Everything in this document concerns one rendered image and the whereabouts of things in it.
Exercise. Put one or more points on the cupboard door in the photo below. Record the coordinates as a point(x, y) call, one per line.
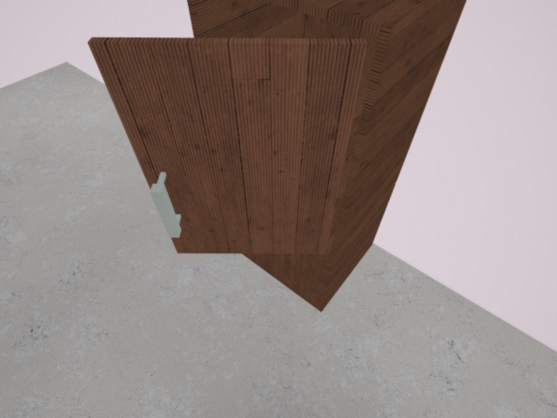
point(252, 133)

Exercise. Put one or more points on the handle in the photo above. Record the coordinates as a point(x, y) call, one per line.
point(163, 203)

